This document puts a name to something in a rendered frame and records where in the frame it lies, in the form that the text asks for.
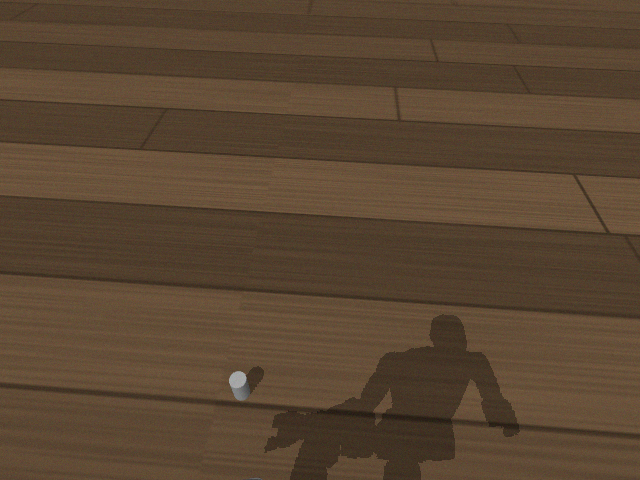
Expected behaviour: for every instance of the can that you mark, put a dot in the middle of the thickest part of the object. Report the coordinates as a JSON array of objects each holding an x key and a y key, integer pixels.
[{"x": 239, "y": 385}]

